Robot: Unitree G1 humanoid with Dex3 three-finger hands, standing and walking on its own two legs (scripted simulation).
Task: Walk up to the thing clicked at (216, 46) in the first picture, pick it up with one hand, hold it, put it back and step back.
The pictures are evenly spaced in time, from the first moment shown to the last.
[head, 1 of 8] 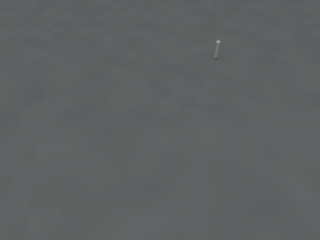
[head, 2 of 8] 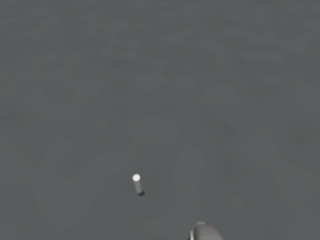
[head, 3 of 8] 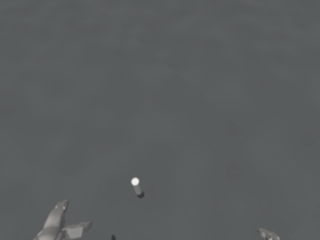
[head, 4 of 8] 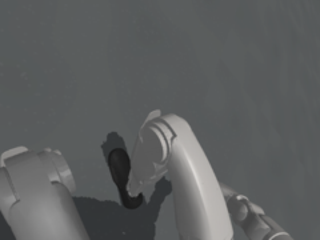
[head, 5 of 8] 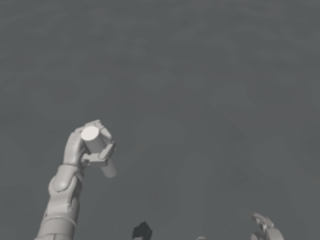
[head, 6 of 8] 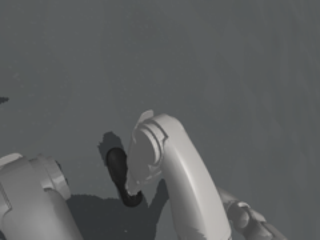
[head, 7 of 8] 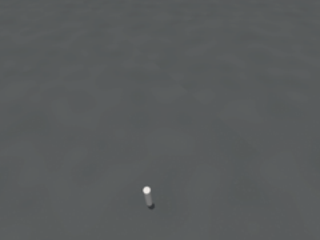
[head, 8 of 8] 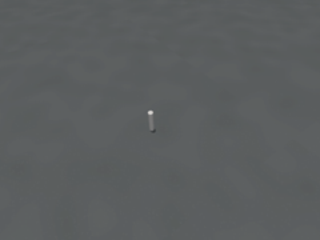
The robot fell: no
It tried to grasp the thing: yes
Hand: left
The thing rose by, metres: 0.65
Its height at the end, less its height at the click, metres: +0.00
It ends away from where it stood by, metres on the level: 0.01
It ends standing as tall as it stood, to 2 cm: yes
